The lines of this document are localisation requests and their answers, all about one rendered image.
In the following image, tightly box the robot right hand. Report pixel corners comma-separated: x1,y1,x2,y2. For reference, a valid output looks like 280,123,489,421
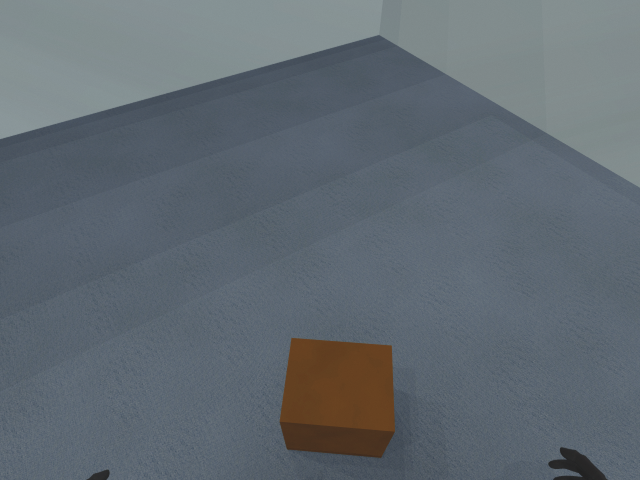
548,447,607,480

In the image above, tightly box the carton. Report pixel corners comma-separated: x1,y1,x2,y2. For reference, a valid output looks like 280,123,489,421
280,338,395,458

